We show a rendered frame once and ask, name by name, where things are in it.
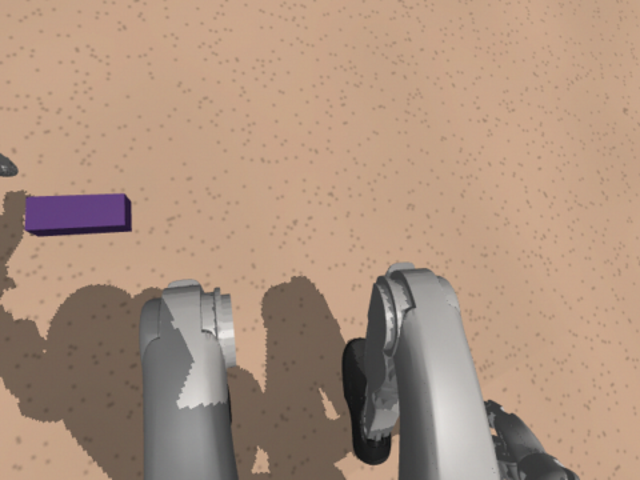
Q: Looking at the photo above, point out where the right robot hand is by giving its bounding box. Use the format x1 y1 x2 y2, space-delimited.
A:
484 400 547 480

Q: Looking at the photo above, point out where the small box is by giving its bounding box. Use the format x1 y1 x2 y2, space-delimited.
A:
25 194 132 237

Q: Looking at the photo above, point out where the right robot arm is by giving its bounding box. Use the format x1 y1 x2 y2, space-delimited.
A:
517 453 580 480

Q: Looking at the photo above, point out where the right robot foot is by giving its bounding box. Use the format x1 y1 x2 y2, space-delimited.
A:
342 338 391 465

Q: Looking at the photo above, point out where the left robot hand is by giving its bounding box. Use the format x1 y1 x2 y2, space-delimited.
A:
0 153 18 177

